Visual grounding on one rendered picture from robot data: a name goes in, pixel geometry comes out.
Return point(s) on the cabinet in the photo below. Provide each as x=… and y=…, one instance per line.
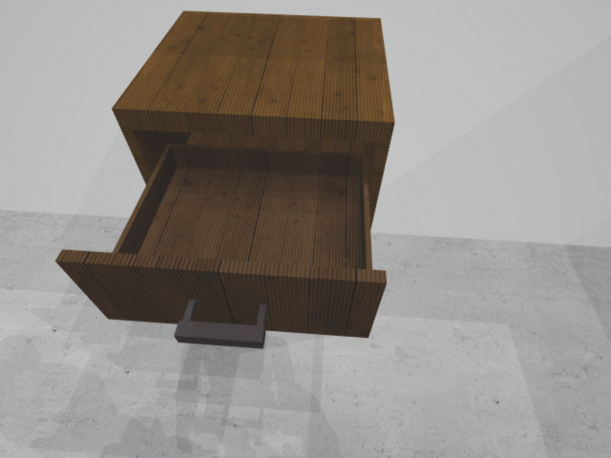
x=272, y=81

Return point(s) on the handle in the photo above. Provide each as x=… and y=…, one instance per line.
x=226, y=334

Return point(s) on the drawer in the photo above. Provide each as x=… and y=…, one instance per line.
x=236, y=227

